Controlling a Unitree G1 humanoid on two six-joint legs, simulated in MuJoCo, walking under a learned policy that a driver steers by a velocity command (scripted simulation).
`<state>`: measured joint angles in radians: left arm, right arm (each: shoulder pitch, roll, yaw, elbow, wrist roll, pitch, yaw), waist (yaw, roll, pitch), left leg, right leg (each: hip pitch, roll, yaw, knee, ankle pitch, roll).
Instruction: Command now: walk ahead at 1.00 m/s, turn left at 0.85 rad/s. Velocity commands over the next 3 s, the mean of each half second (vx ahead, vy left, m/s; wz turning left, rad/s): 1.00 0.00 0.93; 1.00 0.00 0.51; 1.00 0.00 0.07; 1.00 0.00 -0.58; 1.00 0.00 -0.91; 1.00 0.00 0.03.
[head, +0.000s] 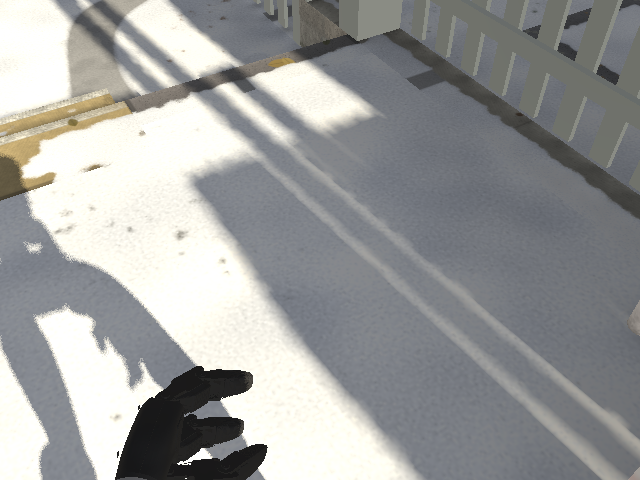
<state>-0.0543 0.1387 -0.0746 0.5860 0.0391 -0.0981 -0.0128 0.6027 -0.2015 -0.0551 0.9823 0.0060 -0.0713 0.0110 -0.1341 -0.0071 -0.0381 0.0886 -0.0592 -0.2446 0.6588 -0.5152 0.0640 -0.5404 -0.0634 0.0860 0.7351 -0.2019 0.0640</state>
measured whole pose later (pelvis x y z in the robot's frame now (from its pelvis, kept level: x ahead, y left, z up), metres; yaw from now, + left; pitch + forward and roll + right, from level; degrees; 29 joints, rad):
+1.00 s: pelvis +0.91 +0.24 -0.12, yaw +42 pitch +0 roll -2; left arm 0.52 0.23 0.05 1.00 0.01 -0.11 -0.02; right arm 0.06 -0.29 -0.01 0.72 -0.04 -0.05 0.06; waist 0.06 0.04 0.01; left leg -0.72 0.03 -0.07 0.93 -0.08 0.09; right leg 0.03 0.07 -0.06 0.25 -0.28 -0.04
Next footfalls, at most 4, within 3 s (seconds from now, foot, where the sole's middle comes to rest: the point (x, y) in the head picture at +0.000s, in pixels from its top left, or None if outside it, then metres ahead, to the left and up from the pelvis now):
0.38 left None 0.47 0.07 -0.89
0.72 right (237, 364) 0.93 0.13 -0.89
1.18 left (84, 322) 1.13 0.55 -0.89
1.62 right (40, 218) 1.58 0.75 -0.89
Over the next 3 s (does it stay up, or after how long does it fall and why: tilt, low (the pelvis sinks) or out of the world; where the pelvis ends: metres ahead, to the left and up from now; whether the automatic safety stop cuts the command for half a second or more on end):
stays up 2.55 1.07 -0.38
